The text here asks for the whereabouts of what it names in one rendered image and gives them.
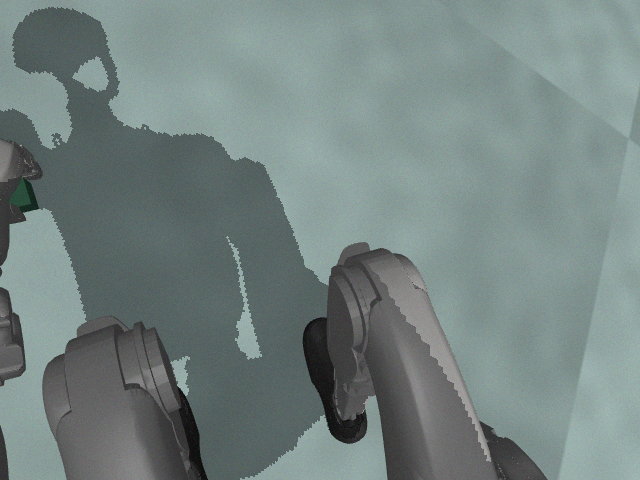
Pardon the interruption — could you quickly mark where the left robot foot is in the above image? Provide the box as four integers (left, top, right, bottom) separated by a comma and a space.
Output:
177, 386, 208, 480

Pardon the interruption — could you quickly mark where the left robot hand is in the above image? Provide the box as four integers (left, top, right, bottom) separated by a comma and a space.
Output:
0, 139, 43, 224

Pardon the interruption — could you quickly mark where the right robot hand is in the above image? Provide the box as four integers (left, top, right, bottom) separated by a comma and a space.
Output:
479, 421, 548, 480

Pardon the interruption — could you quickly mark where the right robot foot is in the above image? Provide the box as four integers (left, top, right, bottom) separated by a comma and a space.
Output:
303, 317, 367, 444

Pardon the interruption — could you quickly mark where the left robot arm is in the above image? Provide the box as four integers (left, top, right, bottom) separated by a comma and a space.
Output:
0, 202, 26, 480

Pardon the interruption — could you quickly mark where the small box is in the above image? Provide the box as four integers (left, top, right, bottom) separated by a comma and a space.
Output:
9, 177, 39, 213

